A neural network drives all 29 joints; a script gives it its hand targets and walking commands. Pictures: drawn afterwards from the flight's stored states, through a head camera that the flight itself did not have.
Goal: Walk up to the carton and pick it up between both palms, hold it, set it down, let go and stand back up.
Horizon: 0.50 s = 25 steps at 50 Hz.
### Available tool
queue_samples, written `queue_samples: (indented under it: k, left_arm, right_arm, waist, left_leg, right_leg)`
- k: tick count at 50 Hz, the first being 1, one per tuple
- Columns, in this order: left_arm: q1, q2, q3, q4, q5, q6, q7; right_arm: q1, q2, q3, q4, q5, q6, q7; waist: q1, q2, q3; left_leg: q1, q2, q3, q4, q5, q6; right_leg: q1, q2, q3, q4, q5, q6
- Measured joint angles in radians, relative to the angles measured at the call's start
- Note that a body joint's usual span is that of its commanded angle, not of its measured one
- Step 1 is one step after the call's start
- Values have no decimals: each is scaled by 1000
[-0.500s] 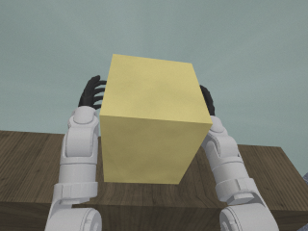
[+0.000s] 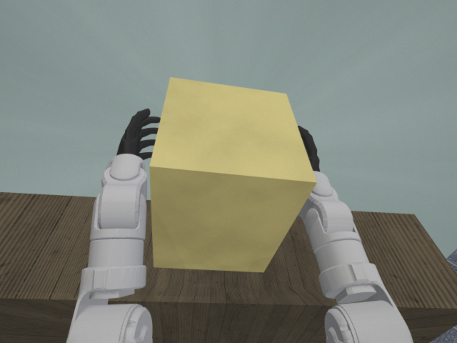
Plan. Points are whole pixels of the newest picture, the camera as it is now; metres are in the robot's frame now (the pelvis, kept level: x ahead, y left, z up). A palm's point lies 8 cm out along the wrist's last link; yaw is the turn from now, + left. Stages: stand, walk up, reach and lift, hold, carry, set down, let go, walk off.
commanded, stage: hold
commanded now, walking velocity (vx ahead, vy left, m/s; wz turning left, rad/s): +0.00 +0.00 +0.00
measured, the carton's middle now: (219, 180) +0.36 +0.01 +0.15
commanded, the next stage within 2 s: none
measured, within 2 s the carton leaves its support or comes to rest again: neither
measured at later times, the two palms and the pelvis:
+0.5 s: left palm (130, 158) +0.35 +0.15 +0.19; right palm (304, 173) +0.36 -0.14 +0.18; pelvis +0.00 +0.00 +0.00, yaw +0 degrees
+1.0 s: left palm (130, 158) +0.35 +0.15 +0.19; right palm (304, 173) +0.36 -0.14 +0.18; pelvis +0.00 +0.00 +0.00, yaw +1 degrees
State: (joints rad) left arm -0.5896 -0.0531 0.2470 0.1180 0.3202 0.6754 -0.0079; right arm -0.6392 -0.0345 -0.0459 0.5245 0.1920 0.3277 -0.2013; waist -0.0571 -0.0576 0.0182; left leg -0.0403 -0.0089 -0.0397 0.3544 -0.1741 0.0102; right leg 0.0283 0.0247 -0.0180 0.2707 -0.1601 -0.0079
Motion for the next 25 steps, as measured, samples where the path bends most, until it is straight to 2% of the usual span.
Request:
queue_samples:
  k: [25]
  left_arm:
    - [13,5,-8,-21,-6,5,-3]
  right_arm:
    - [13,5,2,-29,0,8,-6]
  waist:
    - [-5,0,7]
  left_leg:
    - [0,-1,-1,2,0,0]
  right_leg:
    - [3,-2,-9,-1,-1,0]
